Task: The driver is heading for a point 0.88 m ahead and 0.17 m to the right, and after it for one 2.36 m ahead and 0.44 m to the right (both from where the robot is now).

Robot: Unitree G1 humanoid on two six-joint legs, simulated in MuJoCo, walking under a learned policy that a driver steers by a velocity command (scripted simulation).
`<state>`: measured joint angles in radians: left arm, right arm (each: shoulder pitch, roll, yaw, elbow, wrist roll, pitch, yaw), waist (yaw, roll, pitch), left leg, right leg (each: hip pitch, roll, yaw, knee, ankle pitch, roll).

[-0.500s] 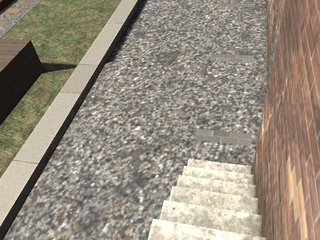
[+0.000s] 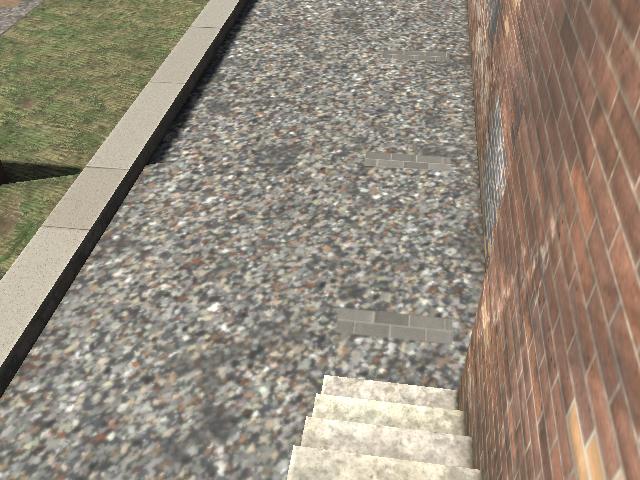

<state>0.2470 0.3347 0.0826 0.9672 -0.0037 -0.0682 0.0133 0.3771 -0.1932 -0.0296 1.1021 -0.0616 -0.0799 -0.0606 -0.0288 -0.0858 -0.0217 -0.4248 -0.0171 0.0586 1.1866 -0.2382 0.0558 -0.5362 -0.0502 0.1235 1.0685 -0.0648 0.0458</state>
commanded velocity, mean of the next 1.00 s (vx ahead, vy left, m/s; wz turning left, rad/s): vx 0.50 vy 0.00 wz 0.00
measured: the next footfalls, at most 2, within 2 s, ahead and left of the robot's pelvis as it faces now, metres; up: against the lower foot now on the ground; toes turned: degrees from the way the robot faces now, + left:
right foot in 0.10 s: +0.11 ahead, -0.11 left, -0.17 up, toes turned -3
left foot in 0.36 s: +0.32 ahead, +0.06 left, -0.36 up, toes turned +2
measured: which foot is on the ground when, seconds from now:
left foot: down 0.00-0.04, up 0.06-0.34, down 0.36-0.86, up 0.88-1.00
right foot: up 0.00-0.08, down 0.10-0.36, up 0.38-0.86, down 0.88-1.00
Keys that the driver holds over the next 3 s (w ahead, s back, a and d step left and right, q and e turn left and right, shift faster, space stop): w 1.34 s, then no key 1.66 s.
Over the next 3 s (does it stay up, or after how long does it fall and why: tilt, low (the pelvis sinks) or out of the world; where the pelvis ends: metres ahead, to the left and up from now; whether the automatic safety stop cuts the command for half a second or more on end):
stays up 1.01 -0.21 -0.87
